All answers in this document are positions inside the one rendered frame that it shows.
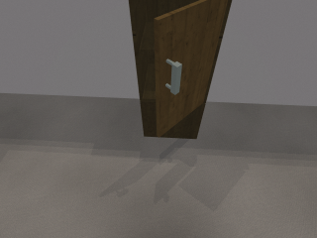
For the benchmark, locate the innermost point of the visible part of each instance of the cupboard door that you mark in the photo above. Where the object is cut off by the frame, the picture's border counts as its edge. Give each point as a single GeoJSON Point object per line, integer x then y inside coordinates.
{"type": "Point", "coordinates": [189, 35]}

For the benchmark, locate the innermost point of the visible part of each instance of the handle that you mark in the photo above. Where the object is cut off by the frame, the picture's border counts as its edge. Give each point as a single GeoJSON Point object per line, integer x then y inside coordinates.
{"type": "Point", "coordinates": [176, 69]}

